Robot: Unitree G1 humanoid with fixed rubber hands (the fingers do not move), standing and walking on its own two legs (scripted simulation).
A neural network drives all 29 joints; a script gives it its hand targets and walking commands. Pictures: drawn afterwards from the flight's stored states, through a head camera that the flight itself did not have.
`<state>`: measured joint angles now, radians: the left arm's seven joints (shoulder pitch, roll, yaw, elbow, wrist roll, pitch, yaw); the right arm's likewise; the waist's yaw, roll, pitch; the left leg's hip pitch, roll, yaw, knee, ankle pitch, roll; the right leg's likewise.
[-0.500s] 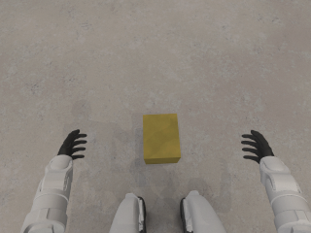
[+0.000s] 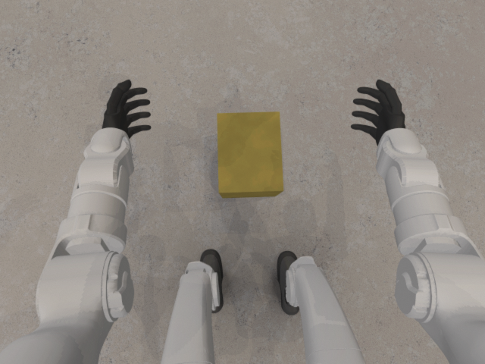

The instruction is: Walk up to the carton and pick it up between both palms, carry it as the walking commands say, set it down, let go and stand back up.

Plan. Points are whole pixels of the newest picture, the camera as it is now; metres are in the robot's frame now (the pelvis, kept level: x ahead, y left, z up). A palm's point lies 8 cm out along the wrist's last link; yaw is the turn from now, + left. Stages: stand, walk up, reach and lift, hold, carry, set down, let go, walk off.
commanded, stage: reach and lift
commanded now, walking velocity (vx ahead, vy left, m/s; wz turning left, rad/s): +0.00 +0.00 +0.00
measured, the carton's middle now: (248, 158) +0.51 -0.03 -0.58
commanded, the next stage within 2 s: none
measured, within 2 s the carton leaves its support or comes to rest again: neither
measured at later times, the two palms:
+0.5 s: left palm (145, 104) +0.53 +0.17 -0.15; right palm (353, 102) +0.51 -0.20 -0.14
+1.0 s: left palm (165, 129) +0.54 +0.17 -0.30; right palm (325, 127) +0.51 -0.19 -0.29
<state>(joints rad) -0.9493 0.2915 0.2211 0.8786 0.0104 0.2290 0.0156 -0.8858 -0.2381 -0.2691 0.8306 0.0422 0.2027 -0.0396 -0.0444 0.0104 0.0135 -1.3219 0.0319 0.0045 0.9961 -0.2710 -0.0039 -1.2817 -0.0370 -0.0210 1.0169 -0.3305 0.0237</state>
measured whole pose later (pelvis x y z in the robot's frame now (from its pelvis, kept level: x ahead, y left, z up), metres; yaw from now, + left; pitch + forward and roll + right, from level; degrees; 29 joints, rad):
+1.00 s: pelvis -0.03 -0.01 -0.17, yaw -1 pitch +48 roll -1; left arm -1.36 0.34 0.24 1.00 -0.04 0.15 0.08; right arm -1.29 -0.24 -0.28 0.90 0.05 0.15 -0.14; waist -0.02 0.00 0.04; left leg -2.06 0.04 -0.02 1.68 -0.45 -0.02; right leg -2.02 -0.02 0.00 1.71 -0.52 0.02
